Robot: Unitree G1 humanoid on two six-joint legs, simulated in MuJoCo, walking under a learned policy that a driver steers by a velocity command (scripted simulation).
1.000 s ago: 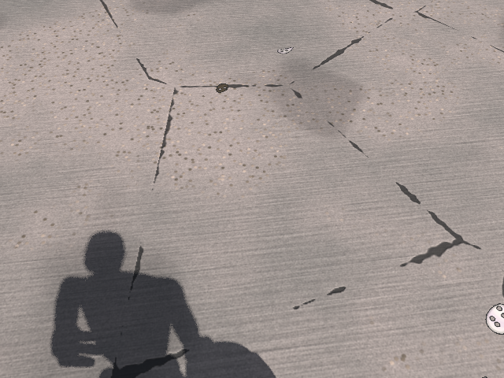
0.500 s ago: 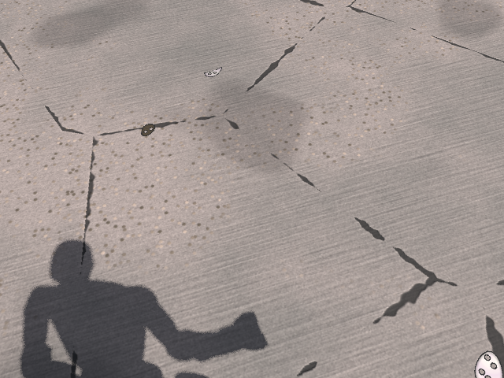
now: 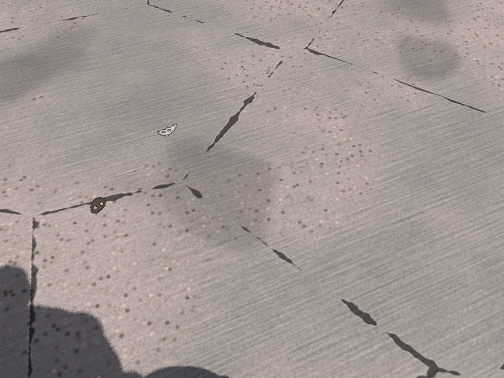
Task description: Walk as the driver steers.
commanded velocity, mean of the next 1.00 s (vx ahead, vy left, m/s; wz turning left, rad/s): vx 0.50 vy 0.00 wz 0.32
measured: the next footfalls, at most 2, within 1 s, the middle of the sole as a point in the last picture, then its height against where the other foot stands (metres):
right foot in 0.26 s outside the picture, level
left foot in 0.78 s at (193, 354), level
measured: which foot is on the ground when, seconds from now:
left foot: down 0.00-0.26, up 0.28-0.76, down 0.78-1.00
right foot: up 0.00-0.24, down 0.26-0.80, up 0.82-1.00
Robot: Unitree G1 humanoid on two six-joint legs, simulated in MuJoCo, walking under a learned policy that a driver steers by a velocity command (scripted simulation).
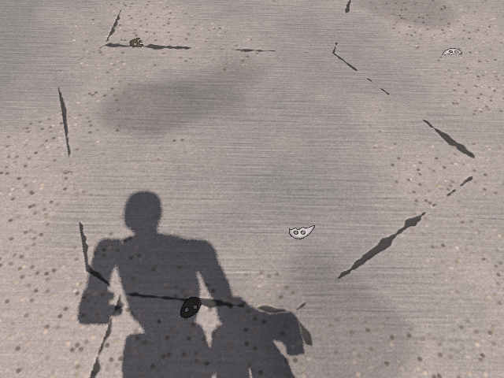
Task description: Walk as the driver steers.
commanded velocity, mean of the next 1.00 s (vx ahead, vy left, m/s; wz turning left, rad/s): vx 0.50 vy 0.00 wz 0.00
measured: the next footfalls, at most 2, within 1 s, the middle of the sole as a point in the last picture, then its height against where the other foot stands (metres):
right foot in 0.32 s outside the picture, level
left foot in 0.84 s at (214, 307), level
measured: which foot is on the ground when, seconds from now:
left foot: down 0.00-0.34, up 0.36-0.82, down 0.84-1.00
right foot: up 0.00-0.30, down 0.32-0.84, up 0.86-1.00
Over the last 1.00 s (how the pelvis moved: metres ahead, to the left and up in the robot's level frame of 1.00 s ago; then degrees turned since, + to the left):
0.53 0.06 -0.01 23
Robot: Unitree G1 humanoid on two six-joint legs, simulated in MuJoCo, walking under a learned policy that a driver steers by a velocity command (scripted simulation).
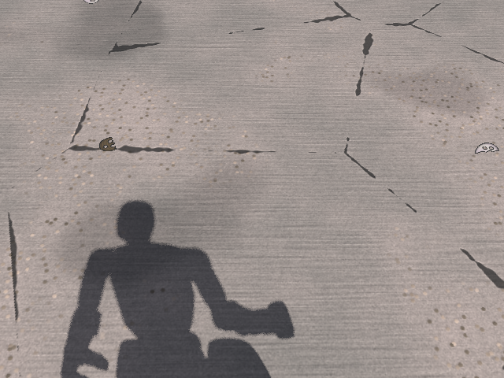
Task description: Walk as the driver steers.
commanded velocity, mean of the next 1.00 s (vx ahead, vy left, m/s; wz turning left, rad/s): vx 0.50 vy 0.00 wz -0.17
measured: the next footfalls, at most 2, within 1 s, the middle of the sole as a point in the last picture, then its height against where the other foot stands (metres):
right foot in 0.38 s outside the picture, level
left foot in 0.94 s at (277, 295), level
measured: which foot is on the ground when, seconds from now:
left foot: down 0.00-0.36, up 0.38-0.92, down 0.94-1.00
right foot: up 0.00-0.36, down 0.38-0.96, up 0.98-1.00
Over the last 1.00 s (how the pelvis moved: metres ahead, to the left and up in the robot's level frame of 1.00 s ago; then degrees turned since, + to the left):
0.57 0.00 0.00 -3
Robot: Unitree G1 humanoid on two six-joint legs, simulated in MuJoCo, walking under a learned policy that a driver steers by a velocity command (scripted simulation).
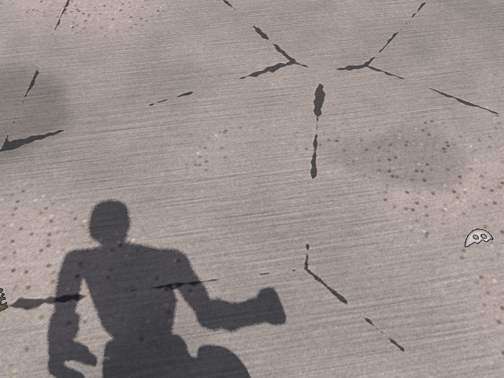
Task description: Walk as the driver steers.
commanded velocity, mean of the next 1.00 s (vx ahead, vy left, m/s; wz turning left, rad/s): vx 0.31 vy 0.00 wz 0.17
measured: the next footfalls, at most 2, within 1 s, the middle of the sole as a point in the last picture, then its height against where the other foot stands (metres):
right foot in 0.42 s outside the picture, level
left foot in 0.82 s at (219, 368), level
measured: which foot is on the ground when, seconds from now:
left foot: down 0.00-0.44, up 0.46-0.80, down 0.82-1.00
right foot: up 0.00-0.40, down 0.42-1.00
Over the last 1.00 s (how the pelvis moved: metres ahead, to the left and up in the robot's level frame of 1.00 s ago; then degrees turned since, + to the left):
0.56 -0.11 -0.02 -8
